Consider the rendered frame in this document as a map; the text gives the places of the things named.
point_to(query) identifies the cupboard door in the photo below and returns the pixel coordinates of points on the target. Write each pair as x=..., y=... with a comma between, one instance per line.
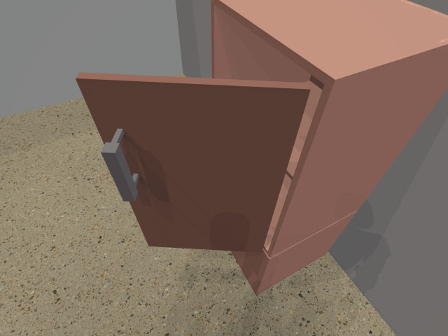
x=211, y=153

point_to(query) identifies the handle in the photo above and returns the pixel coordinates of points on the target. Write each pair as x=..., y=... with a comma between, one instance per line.
x=117, y=165

